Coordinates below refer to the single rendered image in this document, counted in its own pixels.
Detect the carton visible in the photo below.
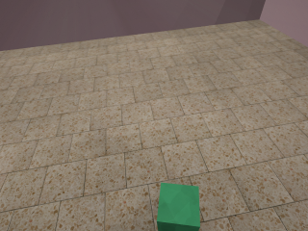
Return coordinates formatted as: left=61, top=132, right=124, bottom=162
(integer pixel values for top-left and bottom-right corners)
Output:
left=157, top=182, right=200, bottom=231

